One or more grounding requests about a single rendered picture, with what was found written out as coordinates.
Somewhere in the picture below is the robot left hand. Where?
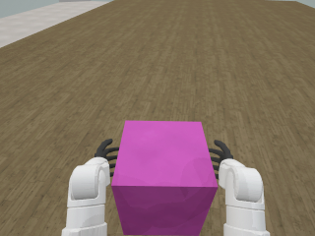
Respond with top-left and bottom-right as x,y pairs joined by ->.
94,139 -> 120,177

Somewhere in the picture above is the carton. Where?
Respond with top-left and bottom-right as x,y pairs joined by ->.
111,120 -> 219,236

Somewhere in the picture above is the right robot forearm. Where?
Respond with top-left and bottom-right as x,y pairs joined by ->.
219,158 -> 271,236

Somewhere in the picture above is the left robot forearm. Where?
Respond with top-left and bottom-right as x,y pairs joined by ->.
61,156 -> 110,236

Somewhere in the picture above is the robot right hand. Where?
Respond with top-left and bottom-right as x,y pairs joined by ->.
208,140 -> 233,180

